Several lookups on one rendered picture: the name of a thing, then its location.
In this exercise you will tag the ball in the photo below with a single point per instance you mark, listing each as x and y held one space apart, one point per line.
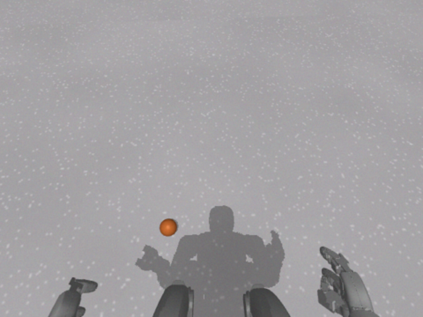
168 227

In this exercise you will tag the left robot hand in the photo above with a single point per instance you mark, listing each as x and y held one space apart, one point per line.
67 304

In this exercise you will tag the right robot hand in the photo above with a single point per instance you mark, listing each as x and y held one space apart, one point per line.
349 293

